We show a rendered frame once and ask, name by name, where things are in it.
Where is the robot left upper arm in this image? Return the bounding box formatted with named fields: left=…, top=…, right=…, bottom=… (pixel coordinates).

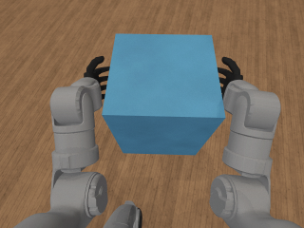
left=13, top=172, right=108, bottom=228

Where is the robot left thigh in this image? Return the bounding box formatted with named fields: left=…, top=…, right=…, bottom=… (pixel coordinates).
left=104, top=204, right=141, bottom=228

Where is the robot right upper arm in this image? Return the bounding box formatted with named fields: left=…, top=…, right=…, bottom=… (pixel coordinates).
left=209, top=174, right=302, bottom=228

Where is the robot right hand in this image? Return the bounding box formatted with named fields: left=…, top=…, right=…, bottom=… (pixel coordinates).
left=218, top=57, right=243, bottom=100

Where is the robot left hand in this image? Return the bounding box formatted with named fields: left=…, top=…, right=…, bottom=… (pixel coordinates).
left=84, top=56, right=110, bottom=100

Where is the carton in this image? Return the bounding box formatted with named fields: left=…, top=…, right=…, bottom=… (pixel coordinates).
left=102, top=33, right=226, bottom=156

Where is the robot left forearm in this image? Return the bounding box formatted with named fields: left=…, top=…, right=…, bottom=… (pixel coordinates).
left=49, top=77, right=103, bottom=206

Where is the robot right forearm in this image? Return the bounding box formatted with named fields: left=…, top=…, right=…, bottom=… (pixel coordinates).
left=222, top=80, right=281, bottom=210

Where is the robot left shin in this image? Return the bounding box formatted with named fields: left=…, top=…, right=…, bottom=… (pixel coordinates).
left=124, top=200, right=136, bottom=206

